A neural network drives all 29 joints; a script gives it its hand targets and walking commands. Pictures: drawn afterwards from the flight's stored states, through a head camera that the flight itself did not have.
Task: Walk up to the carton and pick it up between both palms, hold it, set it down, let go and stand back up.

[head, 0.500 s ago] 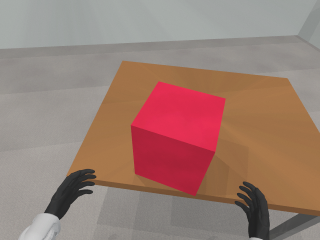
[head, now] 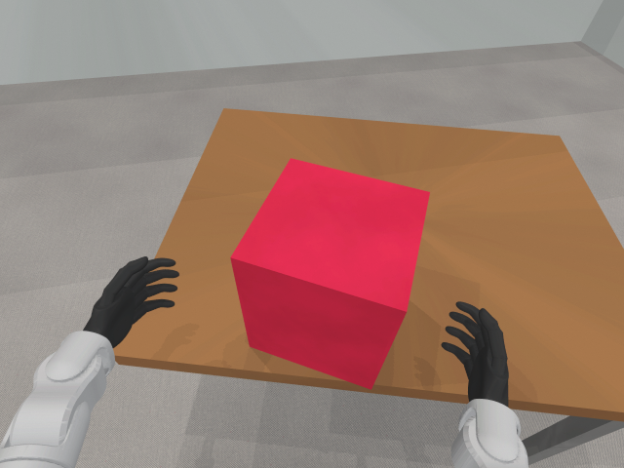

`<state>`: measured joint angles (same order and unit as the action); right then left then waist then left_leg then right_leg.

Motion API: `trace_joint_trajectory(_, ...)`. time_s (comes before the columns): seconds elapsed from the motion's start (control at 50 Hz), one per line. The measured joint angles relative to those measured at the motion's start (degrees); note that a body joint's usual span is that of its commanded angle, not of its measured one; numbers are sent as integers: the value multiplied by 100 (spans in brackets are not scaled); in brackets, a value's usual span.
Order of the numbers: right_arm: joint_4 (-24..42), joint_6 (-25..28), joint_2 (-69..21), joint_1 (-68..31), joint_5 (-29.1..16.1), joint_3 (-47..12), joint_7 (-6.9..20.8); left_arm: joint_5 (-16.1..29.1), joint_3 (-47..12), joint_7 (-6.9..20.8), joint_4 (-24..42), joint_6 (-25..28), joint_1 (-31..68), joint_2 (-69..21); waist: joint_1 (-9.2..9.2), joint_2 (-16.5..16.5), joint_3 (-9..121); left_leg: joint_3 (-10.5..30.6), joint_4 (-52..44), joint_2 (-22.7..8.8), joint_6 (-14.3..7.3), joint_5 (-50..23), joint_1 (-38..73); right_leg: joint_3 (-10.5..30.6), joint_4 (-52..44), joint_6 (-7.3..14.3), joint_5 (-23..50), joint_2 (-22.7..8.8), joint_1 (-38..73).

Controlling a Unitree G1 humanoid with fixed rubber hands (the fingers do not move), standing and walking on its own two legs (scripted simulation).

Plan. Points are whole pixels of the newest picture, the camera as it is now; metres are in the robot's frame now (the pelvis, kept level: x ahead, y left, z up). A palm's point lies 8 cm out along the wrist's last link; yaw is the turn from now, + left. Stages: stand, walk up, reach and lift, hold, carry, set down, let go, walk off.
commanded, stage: reach and lift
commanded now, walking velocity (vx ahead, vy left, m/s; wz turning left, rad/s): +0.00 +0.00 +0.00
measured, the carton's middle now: (331, 276) +0.40 -0.02 -0.01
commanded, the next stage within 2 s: none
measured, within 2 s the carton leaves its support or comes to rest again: neither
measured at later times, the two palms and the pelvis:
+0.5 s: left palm (145, 251) +0.35 +0.22 +0.10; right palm (522, 330) +0.26 -0.21 +0.10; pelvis -0.01 +0.03 +0.00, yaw -1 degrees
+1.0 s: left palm (189, 182) +0.43 +0.18 +0.14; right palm (501, 266) +0.33 -0.20 +0.12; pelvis -0.02 +0.01 +0.00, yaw +1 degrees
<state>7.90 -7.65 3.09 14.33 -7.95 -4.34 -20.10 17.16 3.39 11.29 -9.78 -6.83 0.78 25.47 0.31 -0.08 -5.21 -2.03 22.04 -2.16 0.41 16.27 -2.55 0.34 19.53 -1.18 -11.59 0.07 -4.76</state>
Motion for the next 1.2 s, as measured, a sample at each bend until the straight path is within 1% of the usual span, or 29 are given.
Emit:
trace_joint_trajectory(0.08,-173,248,95,-242,-75,75,106,-89,-36,-62,279,-57,56,-58,33,70,35,-27,60,8,-47,72,-63,34,-148,-51,52,-7,24)
trace_joint_trajectory(0.14,-405,350,190,-481,-205,222,188,-160,-130,-99,389,-204,186,-103,128,124,64,-18,130,16,-78,147,-21,42,-247,-79,71,-14,147)
trace_joint_trajectory(0.2,-625,349,318,-722,-377,390,281,-273,-177,-158,443,-467,389,-169,216,158,79,-33,153,24,-107,195,84,65,-359,-82,111,-18,304)
trace_joint_trajectory(0.24,-732,292,409,-864,-513,496,346,-364,-163,-208,456,-686,557,-229,243,160,88,-61,139,27,-122,201,155,84,-431,-54,154,-19,389)
trace_joint_trajectory(0.34,-838,0,625,-1190,-748,660,536,-474,-54,-341,385,-1243,1017,-373,241,112,100,-163,71,40,-165,159,235,131,-605,8,285,-34,479)
trace_joint_trajectory(0.4,-912,-255,718,-1500,-759,733,630,-470,5,-366,124,-1483,1364,-379,283,107,41,-196,24,81,-208,84,208,139,-597,-28,333,-77,420)
trace_joint_trajectory(0.46,-1037,-533,759,-1896,-700,857,674,-426,-9,-347,-256,-1608,1740,-319,375,141,-37,-188,-14,138,-235,-16,123,135,-514,-99,356,-133,289)
trace_joint_trajectory(0.56,-1060,-719,776,-2301,-720,940,745,-381,-48,-376,-500,-1508,2161,-302,454,208,52,-173,-67,164,-214,-156,-99,132,-425,-154,410,-157,10)
trace_joint_trajectory(0.62,-1375,-809,752,-2579,-700,917,805,-408,-70,-398,-896,-1429,2527,-319,475,222,213,-149,-43,138,-177,-184,-217,112,-377,-130,417,-131,-113)
trace_joint_trajectory(0.7,-1954,-963,636,-3098,-594,1013,782,-373,-145,-385,-1714,-1352,3139,-218,559,198,356,-84,-5,117,-141,-207,-330,52,-283,-99,392,-111,-229)
trace_joint_trajectory(0.8,-2443,-1009,531,-3780,-408,1149,628,-264,-229,-305,-2781,-1170,3889,-23,692,121,437,-24,-7,114,-121,-260,-500,-2,-196,-75,372,-108,-416)
trace_joint_trajectory(0.86,-2786,-944,492,-4125,-397,1037,575,-212,-284,-266,-3419,-935,4263,11,781,102,524,10,-20,116,-110,-286,-626,-31,-165,-61,361,-109,-549)
trace_joint_trajectory(0.9,-2995,-869,449,-4280,-445,878,551,-233,-274,-253,-3687,-792,4425,-17,824,110,574,24,-39,112,-98,-295,-675,-42,-167,-52,355,-104,-601)
trace_joint_trajectory(0.96,-3340,-717,364,-4432,-546,656,498,-298,-250,-220,-3928,-598,4575,-100,886,154,611,63,-44,103,-77,-286,-699,-76,-177,-40,335,-94,-608)
trace_joint_trajectory(1.02,-3689,-547,294,-4541,-595,561,438,-425,-194,-211,-4163,-520,4706,-184,912,210,625,94,-15,88,-61,-253,-710,-102,-192,-33,317,-80,-589)
trace_joint_trajectory(1.08,-3800,-315,260,-4598,-598,569,370,-524,-177,-255,-4140,-514,4726,-220,918,243,637,107,40,73,-54,-211,-743,-112,-209,-36,312,-65,-586)
trace_joint_trajectory(1.14,-3956,-115,287,-4728,-599,627,358,-575,-210,-335,-4127,-515,4775,-211,923,256,664,115,114,63,-52,-166,-787,-118,-215,-40,310,-55,-591)
trace_joint_trajectory(1.2,-4356,-76,385,-5023,-627,658,369,-584,-252,-391,-4438,-528,5016,-161,934,267,665,125,166,67,-63,-145,-814,-128,-221,-48,318,-58,-588)
